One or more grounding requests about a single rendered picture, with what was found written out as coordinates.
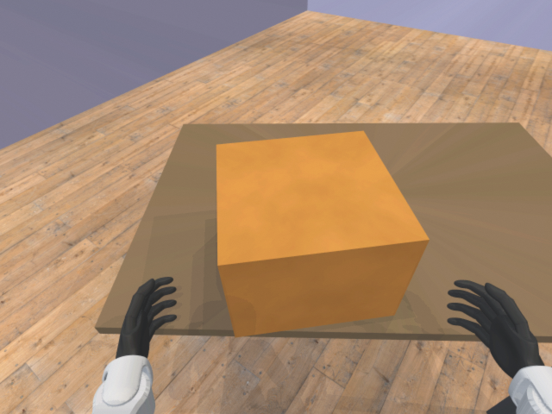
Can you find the robot right hand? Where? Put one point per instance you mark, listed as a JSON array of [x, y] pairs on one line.
[[505, 331]]

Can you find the robot right forearm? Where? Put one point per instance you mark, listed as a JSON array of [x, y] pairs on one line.
[[531, 390]]

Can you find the table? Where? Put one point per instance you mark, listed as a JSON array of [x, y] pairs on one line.
[[482, 192]]

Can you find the carton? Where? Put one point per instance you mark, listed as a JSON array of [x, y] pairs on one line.
[[311, 231]]

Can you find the robot left forearm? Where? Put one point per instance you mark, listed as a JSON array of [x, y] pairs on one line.
[[126, 388]]

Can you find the robot left hand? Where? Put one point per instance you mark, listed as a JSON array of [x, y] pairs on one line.
[[138, 326]]

